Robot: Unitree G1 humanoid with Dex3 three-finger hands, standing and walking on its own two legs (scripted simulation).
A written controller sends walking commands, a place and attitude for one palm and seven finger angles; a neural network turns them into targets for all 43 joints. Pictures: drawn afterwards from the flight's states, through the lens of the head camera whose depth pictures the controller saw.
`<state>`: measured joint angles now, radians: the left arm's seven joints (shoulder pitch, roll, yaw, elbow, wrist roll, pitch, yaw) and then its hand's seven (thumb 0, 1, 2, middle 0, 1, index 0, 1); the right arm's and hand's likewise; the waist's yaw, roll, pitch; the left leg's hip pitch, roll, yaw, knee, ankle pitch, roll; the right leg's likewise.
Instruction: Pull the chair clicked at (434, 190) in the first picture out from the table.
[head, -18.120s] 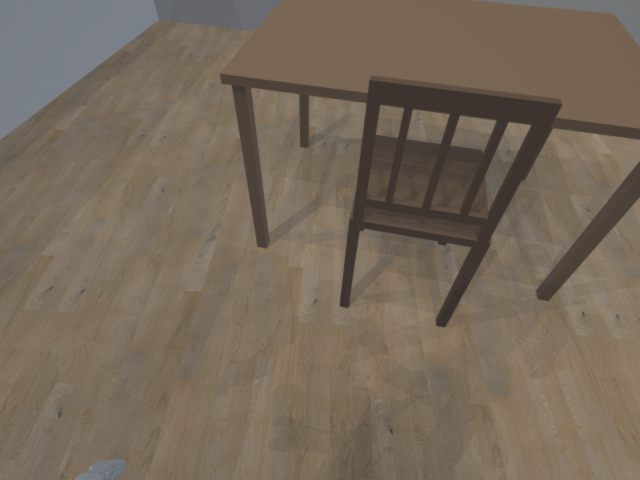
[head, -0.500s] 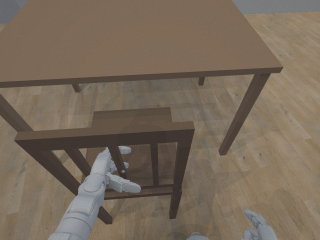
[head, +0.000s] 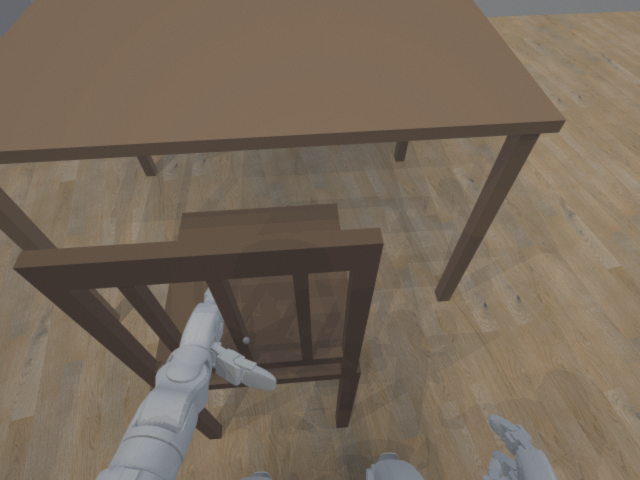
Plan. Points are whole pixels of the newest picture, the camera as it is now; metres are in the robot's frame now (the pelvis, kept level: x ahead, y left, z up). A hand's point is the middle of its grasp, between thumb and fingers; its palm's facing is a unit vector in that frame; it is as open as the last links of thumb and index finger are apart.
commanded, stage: draw the fingers out of the gap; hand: left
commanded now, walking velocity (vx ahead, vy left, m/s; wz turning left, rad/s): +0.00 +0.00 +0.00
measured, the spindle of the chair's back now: (235, 324) +0.33 +0.12 -0.03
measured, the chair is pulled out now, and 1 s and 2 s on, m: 0.16 0.16 0.16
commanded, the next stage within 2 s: draw the hand back to the body in 0.64 s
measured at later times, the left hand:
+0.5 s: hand (237, 415) +0.22 +0.11 -0.04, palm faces -0.10 -0.99 -0.13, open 17.4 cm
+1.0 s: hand (192, 405) +0.21 +0.14 +0.04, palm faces +0.10 -0.99 +0.00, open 17.5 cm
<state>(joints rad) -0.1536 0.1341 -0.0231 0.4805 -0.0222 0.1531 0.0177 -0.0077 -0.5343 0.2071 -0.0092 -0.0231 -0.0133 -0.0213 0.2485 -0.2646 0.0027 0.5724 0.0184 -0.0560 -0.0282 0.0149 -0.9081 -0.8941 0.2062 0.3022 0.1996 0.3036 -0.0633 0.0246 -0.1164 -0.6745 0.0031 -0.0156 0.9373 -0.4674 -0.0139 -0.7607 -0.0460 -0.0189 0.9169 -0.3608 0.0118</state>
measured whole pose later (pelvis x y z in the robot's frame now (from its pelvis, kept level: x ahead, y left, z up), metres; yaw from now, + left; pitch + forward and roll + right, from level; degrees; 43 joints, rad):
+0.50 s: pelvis +0.02 +0.00 -0.01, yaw +2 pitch +12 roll -1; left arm 0.36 0.15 -0.16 -0.03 0.00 0.21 0.02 -0.01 -0.54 0.21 0.00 0.00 -0.01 0.00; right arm 0.23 -0.25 0.03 0.45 0.01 -0.10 -0.04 0.02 -0.91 -0.89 0.21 0.30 0.20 0.30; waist -0.04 0.03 -0.14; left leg -0.68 0.00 -0.06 1.01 -0.53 -0.02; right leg -0.75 -0.05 -0.06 0.98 -0.43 0.01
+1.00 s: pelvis +0.01 +0.01 -0.05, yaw +1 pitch +16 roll -2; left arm 0.59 0.12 -0.08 -0.34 -0.08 -0.37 0.03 -0.01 -0.54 0.21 0.00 0.00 -0.01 0.00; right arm 0.23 -0.21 -0.02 0.50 -0.02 -0.19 0.01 0.02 -0.91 -0.89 0.21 0.30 0.20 0.30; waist 0.00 0.01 -0.17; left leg -0.89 0.00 -0.07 1.24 -0.63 -0.02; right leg -0.94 -0.05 -0.06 1.17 -0.50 0.02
